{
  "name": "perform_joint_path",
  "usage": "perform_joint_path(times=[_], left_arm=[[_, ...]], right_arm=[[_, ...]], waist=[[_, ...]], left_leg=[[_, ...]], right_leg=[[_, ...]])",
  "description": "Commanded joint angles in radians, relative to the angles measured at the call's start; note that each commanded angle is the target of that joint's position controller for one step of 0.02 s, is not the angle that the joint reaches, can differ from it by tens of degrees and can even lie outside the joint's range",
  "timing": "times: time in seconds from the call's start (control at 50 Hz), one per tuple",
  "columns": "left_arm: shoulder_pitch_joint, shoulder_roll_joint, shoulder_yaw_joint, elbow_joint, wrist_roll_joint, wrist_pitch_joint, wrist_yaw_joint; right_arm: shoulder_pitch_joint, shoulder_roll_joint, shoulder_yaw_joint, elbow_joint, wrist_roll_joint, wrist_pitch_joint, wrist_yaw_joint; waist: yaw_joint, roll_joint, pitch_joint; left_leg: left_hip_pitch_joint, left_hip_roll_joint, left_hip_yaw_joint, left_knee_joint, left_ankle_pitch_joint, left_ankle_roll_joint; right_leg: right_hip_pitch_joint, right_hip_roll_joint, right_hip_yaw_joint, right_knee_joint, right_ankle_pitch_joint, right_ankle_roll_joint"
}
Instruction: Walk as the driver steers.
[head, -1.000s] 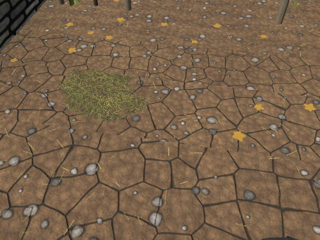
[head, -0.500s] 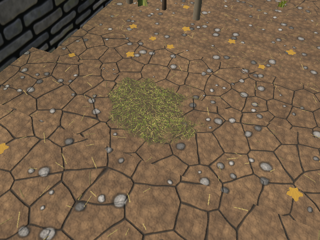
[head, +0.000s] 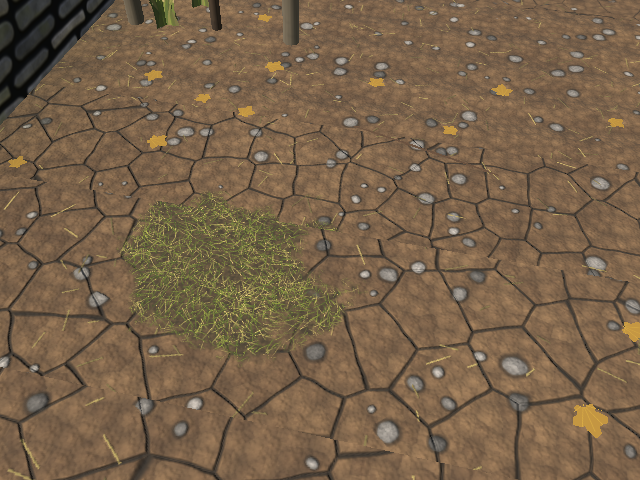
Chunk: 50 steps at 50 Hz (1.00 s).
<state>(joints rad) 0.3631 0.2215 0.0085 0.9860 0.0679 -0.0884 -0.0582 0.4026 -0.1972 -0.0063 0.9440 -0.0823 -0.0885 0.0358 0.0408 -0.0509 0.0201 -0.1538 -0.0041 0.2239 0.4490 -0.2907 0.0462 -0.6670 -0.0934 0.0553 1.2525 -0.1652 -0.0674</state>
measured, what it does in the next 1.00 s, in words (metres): goes down, turning right: right foot, then left foot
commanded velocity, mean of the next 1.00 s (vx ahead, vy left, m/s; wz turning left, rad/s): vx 0.50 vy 0.00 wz -0.38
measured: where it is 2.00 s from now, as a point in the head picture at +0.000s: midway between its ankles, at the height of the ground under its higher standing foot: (449, 295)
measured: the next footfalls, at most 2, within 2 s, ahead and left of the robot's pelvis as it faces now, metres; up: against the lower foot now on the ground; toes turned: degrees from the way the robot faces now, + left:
right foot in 0.32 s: +0.34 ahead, -0.18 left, +0.00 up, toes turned -13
left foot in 0.72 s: +0.50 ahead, -0.03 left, +0.00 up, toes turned -23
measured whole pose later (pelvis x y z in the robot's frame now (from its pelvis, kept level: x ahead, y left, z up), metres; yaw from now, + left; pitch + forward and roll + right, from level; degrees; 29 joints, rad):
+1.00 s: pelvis +0.53 -0.17 -0.06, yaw -23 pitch +3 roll +4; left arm 0.09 0.21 -0.03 0.80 0.10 -0.08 -0.08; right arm 0.60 -0.13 0.04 1.02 -0.06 -0.14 -0.01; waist -0.16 -0.04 -0.06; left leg -0.27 -0.08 0.02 0.92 -0.70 0.06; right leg -0.79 -0.14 0.07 0.79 0.35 0.04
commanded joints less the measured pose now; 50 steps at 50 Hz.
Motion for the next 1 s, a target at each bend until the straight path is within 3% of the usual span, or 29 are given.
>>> perform_joint_path(times=[0.02, 0.12, 0.24, 0.32, 0.34, 0.36, 0.38, 0.4, 0.42, 0.44, 0.48, 0.5, 0.56, 0.6, 0.62, 0.68, 0.7, 0.72, 0.74, 0.76, 0.78, 0.8, 0.82, 0.86, 0.9, 0.92, 0.94, 0.96, 1.0], left_arm=[[-0.01, -0.038, -0.01, -0.07, 0.002, -0.003, -0.016], [-0.195, -0.016, -0.013, -0.148, -0.033, 0.018, -0.029], [-0.397, 0.067, 0.025, -0.216, -0.018, 0.017, -0.027], [-0.269, 0.126, 0.069, -0.184, -0.036, -0.008, 0.001], [-0.07, 0.176, 0.099, -0.123, -0.033, -0.026, 0.026], [0.2, 0.224, 0.113, -0.036, -0.027, -0.025, 0.045], [0.387, 0.229, 0.108, 0.036, 0.001, -0.016, 0.045], [0.299, 0.247, 0.13, 0.052, 0.007, -0.045, 0.044], [0.139, 0.207, 0.122, 0.024, -0.019, -0.06, 0.035], [0.054, 0.109, 0.085, 0.017, -0.036, -0.069, 0.022], [-0.045, 0.015, 0.042, -0.008, -0.044, -0.073, -0.002], [-0.066, 0.007, 0.034, -0.024, -0.043, -0.075, -0.009], [-0.118, 0.12, 0.059, -0.059, -0.036, -0.086, -0.021], [-0.023, 0.143, 0.064, -0.044, 0.001, -0.07, -0.035], [-0.021, 0.138, 0.064, -0.04, 0.037, -0.067, -0.042], [-0.106, 0.138, 0.075, -0.098, 0.021, -0.073, -0.04], [-0.201, 0.176, 0.094, -0.149, 0.016, -0.081, -0.05], [-0.247, 0.151, 0.098, -0.174, 0.012, -0.093, -0.064], [0.041, -0.048, 0.053, -0.111, 0.013, -0.097, -0.074], [0.136, -0.059, 0.058, -0.123, -0.014, -0.076, -0.041], [0.091, 0.033, 0.065, -0.157, -0.015, -0.04, -0.011], [0.004, 0.088, 0.067, -0.163, 0.009, -0.013, 0.017], [-0.012, 0.058, 0.044, -0.168, 0.026, 0.004, 0.039], [-0.066, -0.031, 0.002, -0.19, 0.042, 0.011, 0.028], [-0.036, -0.023, -0.019, -0.166, 0.052, -0.011, -0.02], [-0.152, 0.003, -0.029, -0.195, 0.052, -0.019, -0.029], [-0.271, 0.032, -0.025, -0.226, 0.074, -0.023, -0.029], [-0.369, 0.035, -0.034, -0.238, 0.054, -0.018, -0.019], [-0.413, 0.004, -0.055, -0.279, 0.007, 0.016, -0.025]], right_arm=[[0.03, -0.033, -0.003, -0.031, 0.009, -0.048, -0.024], [0.021, -0.084, -0.027, 0.001, -0.021, -0.044, -0.013], [0.16, -0.127, -0.042, 0.076, -0.009, -0.028, -0.036], [0.154, -0.208, -0.076, 0.088, -0.018, -0.003, -0.034], [0.147, -0.176, -0.064, 0.087, -0.043, -0.011, -0.019], [0.166, -0.053, -0.018, 0.042, -0.068, -0.02, 0.014], [0.015, -0.108, -0.032, 0.001, -0.006, -0.021, 0.066], [-0.176, -0.082, -0.026, -0.066, 0.027, -0.028, 0.065], [-0.248, -0.117, -0.036, -0.082, 0.019, -0.034, 0.038], [-0.187, -0.129, -0.044, -0.085, -0.008, -0.031, 0.005], [-0.13, -0.023, -0.019, -0.096, -0.016, -0.007, -0.032], [-0.134, -0.013, -0.013, -0.104, -0.015, 0.001, -0.039], [-0.217, -0.047, -0.006, -0.155, 0.014, 0.007, -0.053], [-0.192, 0.003, 0.018, -0.162, -0.005, 0.003, -0.023], [-0.074, -0.016, 0.014, -0.121, -0.021, -0.001, -0.005], [0.197, -0.149, -0.04, -0.056, -0.022, -0.012, -0.012], [0.399, -0.181, -0.06, 0.007, -0.019, -0.022, -0.019], [0.6, -0.175, -0.068, 0.066, -0.017, -0.034, -0.026], [0.359, -0.192, -0.033, -0.003, -0.003, -0.047, -0.001], [0.187, -0.216, -0.04, -0.048, -0.017, -0.063, 0.035], [0.047, -0.164, -0.042, -0.058, 0.006, -0.06, 0.045], [-0.064, -0.025, -0.002, -0.082, 0.021, -0.052, 0.041], [-0.156, 0.04, 0.024, -0.097, 0.005, -0.044, 0.029], [-0.135, 0.003, 0.018, -0.064, 0.021, -0.037, -0.008], [0.017, -0.03, 0.018, 0.001, -0.001, -0.045, -0.03], [0.116, 0.011, 0.034, 0.048, -0.007, -0.06, -0.048], [0.245, 0.013, 0.042, 0.058, 0.031, -0.069, -0.071], [0.281, 0.025, 0.046, 0.058, 0.038, -0.076, -0.077], [0.264, -0.121, 0.02, 0.061, 0.017, -0.055, -0.023]], waist=[[-0.001, 0.12, 0.06], [-0.008, 0.087, 0.078], [-0.064, 0.107, 0.141], [0.027, 0.168, 0.051], [0.085, 0.159, -0.068], [0.135, -0.035, -0.282], [0.207, 0.003, -0.341], [0.214, 0.059, -0.105], [0.16, 0.061, 0.029], [0.076, 0.024, -0.009], [-0.033, 0.006, 0.043], [-0.053, 0.035, 0.047], [-0.06, 0.043, 0.062], [-0.04, 0.002, 0.028], [-0.088, 0.007, 0.041], [-0.225, 0.044, 0.045], [-0.321, 0.126, 0.017], [-0.417, 0.227, -0.016], [-0.132, 0.207, -0.099], [-0.022, 0.103, -0.047], [-0.038, 0.14, 0.082], [-0.041, -0.035, 0.049], [-0.017, -0.052, 0.036], [-0.001, 0.057, 0.019], [-0.034, 0.043, 0.016], [-0.102, 0.049, 0.041], [-0.187, 0.077, 0.021], [-0.227, 0.05, 0.028], [-0.197, 0.096, 0.028]], left_leg=[[0.065, 0.384, -0.23, -0.296, 0.578, 0.254], [0.109, 0.325, -0.027, -0.283, 0.752, 0.177], [0.332, 0.323, 0.054, -0.235, 0.784, 0.111], [0.285, 0.325, 0.117, 0.061, 1.22, 0.079], [0.037, 0.284, 0.105, 0.301, 1.086, 0.028], [-0.424, 0.156, 0.034, 0.618, 0.396, -0.082], [-0.586, -0.011, -0.101, 0.88, -0.285, -0.071], [-0.752, 0.028, -0.269, 0.868, -0.246, -0.018], [-0.711, 0.093, -0.298, 0.863, -0.179, -0.009], [-0.577, 0.113, -0.318, 0.823, -0.15, 0.007], [-0.367, 0.139, -0.332, 0.751, -0.143, 0.007], [-0.322, 0.131, -0.318, 0.701, -0.12, -0.008], [-0.123, 0.086, -0.225, 0.4, 0.049, -0.055], [0.045, 0.026, -0.15, 0.477, 0.281, -0.078], [0.095, 0.037, -0.169, 0.574, 0.373, -0.084], [0.255, -0.009, -0.123, 0.57, 0.1, -0.088], [0.359, -0.046, -0.108, 0.471, 0.016, -0.068], [0.409, 0.024, -0.272, 0.255, -0.062, 0.045], [0.374, 0.313, -0.733, 0.149, 0.65, 0.368], [0.277, 0.429, -0.902, 0.083, 0.869, 0.5], [0.115, 0.52, -1.064, 0.01, 0.417, 0.516], [0.04, 0.466, -0.995, -0.019, 0.202, 0.458], [-0.072, 0.384, -0.864, -0.008, 0.199, 0.411], [-0.306, 0.185, -0.583, 0.036, 0.171, 0.318], [-0.493, 0.078, -0.422, 0.101, 0.072, 0.256], [-0.297, 0.073, -0.467, 0.177, -0.022, 0.218], [-0.054, 0.057, -0.45, 0.256, -0.065, 0.215], [-0.103, 0.029, -0.429, 0.32, -0.128, 0.18], [-0.53, 0.024, -0.4, 0.221, -0.262, 0.183]], right_leg=[[-0.095, -0.07, 0.062, -0.344, 0.137, -0.012], [-0.007, -0.013, -0.002, -0.502, 0.297, -0.014], [-0.031, 0.061, -0.083, -0.604, 0.121, -0.03], [0.32, 0.192, -0.182, -0.675, 0.105, -0.063], [0.675, 0.202, -0.138, -0.561, 0.216, -0.122], [1.221, 0.034, 0.234, -0.599, 0.178, -0.286], [1.311, -0.119, 0.559, -0.86, 0.117, -0.332], [1.159, -0.119, 0.53, -0.929, -0.031, -0.253], [0.893, -0.095, 0.455, -0.948, -0.072, -0.24], [0.741, -0.072, 0.42, -0.959, -0.054, -0.258], [0.403, -0.065, 0.387, -1.022, -0.026, -0.267], [0.322, -0.058, 0.366, -1.067, -0.019, -0.263], [0.088, 0.048, 0.214, -1.087, -0.001, -0.196], [-0.043, 0.116, 0.14, -0.989, 0.019, -0.183], [-0.085, 0.095, 0.162, -0.896, 0.098, -0.177], [-0.087, 0.072, 0.238, -0.599, 0.365, -0.174], [-0.098, 0.115, 0.238, -0.351, 0.416, -0.175], [-0.136, 0.229, 0.222, 0.127, 0.222, -0.164], [-0.244, 0.324, 0.167, 0.364, -0.404, -0.089], [-0.357, 0.277, 0.213, 0.457, -0.41, -0.059], [-0.53, 0.163, 0.25, 0.52, -0.32, -0.003], [-0.556, 0.104, 0.26, 0.441, -0.191, 0.033], [-0.49, 0.074, 0.252, 0.293, -0.088, 0.075], [-0.238, 0.0, 0.074, 0.064, -0.035, 0.114], [-0.015, 0.017, -0.043, 0.036, 0.146, 0.101], [-0.2, -0.058, 0.076, -0.135, 0.407, 0.112], [-0.369, -0.037, 0.022, -0.349, 0.523, 0.113], [-0.255, -0.055, 0.009, -0.612, 0.695, 0.109], [0.297, 0.033, -0.136, -0.638, 0.653, 0.114]])
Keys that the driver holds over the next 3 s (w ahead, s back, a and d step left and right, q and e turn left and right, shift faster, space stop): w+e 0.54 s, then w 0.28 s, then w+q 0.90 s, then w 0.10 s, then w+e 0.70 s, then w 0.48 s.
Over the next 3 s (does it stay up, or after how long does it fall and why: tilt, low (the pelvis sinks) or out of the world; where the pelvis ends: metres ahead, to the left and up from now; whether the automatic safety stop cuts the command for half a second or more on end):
stays up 1.76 -0.41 -0.35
